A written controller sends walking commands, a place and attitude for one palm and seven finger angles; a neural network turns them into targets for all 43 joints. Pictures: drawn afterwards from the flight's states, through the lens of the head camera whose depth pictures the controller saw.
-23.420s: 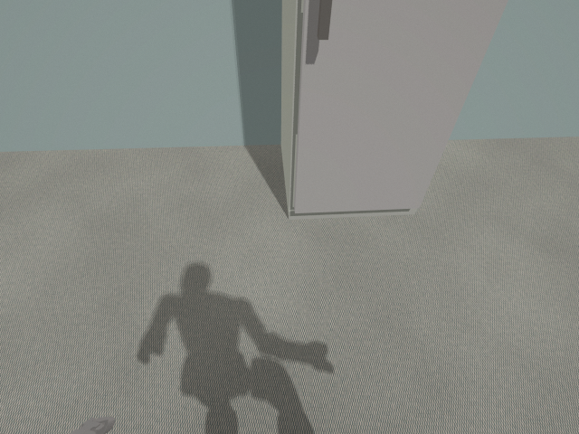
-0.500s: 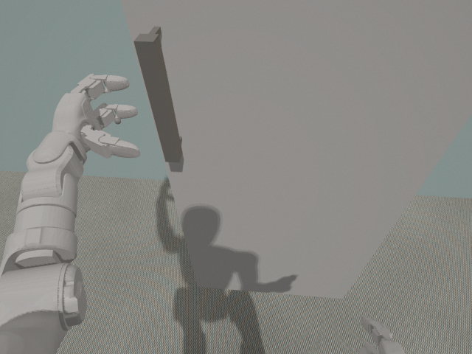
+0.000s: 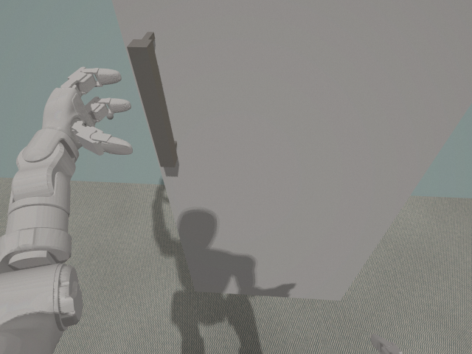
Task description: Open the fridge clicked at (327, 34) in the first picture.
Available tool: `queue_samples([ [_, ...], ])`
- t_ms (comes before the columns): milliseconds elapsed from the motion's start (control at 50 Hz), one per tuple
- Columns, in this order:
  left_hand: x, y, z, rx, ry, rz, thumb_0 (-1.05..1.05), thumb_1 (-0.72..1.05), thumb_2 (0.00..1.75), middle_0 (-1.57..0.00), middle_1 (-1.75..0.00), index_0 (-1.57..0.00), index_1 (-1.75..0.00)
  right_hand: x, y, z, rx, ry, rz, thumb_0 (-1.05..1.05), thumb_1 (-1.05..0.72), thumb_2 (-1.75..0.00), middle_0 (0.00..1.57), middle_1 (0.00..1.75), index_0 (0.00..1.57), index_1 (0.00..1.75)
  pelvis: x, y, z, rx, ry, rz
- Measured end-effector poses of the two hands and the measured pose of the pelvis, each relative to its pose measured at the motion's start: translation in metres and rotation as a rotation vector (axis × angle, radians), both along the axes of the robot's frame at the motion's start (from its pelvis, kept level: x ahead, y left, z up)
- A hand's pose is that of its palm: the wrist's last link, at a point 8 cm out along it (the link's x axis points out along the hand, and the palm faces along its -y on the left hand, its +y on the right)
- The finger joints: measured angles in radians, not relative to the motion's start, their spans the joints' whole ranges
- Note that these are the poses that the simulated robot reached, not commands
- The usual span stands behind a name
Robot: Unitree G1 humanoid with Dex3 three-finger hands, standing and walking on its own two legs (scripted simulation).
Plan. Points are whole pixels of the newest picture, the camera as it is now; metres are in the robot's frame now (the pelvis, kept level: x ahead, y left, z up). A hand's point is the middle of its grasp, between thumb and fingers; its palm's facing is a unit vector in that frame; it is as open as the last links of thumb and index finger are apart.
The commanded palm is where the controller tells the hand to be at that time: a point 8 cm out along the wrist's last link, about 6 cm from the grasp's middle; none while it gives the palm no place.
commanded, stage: move the hooked fingers beside the handle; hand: left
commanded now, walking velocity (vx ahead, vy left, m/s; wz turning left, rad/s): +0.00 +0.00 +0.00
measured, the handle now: (160, 105) +0.47 +0.14 +0.21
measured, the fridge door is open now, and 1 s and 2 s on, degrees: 0 0 0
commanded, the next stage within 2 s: feel for the door with the fingertips in 1.48 s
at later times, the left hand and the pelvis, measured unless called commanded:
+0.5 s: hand (116, 132) +0.41 +0.21 +0.19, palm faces +0.00 -1.00 -0.02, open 14.0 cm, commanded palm +0.39 +0.26 +0.22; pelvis +0.00 +0.00 +0.00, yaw +0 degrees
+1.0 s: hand (104, 122) +0.41 +0.22 +0.22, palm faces +0.01 -1.00 -0.02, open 14.0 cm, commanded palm +0.39 +0.26 +0.22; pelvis +0.00 +0.00 +0.00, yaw +0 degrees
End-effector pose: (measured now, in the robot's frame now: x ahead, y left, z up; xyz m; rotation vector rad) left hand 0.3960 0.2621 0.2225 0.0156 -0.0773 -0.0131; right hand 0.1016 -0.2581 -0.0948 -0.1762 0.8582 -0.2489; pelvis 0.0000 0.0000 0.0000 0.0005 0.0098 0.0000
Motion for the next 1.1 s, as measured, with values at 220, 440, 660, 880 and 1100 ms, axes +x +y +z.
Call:
queue_samples([
  [220, -0.012, 0.008, -0.019, 0.020, 0.030, 0.020, -0.01, -0.50, 0.30, -0.30, -1.20, -0.30, -1.20, 0.012, 0.000, 0.002, -0.003, -0.011, 0.022, 0.01, -0.91, -0.90, 0.20, 0.30, 0.20, 0.29, 0.001, -0.001, 0.000, 0.001, 0.001, 0.005],
  [440, -0.004, -0.003, -0.017, 0.001, 0.121, 0.002, -0.01, -0.50, 0.30, -0.30, -1.20, -0.30, -1.20, 0.025, 0.006, 0.003, 0.025, -0.046, 0.031, 0.01, -0.91, -0.90, 0.20, 0.30, 0.20, 0.29, -0.001, 0.000, -0.001, 0.001, 0.007, 0.010],
  [660, -0.005, 0.002, 0.000, 0.012, -0.022, 0.022, -0.01, -0.50, 0.30, -0.30, -1.20, -0.30, -1.20, 0.011, 0.003, 0.003, 0.002, -0.008, 0.026, 0.01, -0.91, -0.90, 0.20, 0.30, 0.20, 0.29, 0.000, -0.004, 0.000, 0.000, -0.006, 0.006],
  [880, -0.007, 0.005, -0.025, 0.001, 0.083, 0.008, -0.01, -0.50, 0.30, -0.30, -1.20, -0.30, -1.20, 0.003, -0.003, -0.002, 0.003, 0.016, -0.003, 0.01, -0.91, -0.90, 0.20, 0.30, 0.20, 0.29, 0.001, 0.000, 0.000, 0.002, 0.006, 0.001],
  [1100, -0.004, 0.006, -0.006, 0.014, 0.061, 0.003, -0.01, -0.50, 0.30, -0.30, -1.20, -0.30, -1.20, 0.015, 0.003, 0.002, 0.006, -0.021, 0.017, 0.01, -0.91, -0.90, 0.20, 0.30, 0.20, 0.29, 0.000, 0.001, 0.000, -0.003, 0.003, 0.009],
])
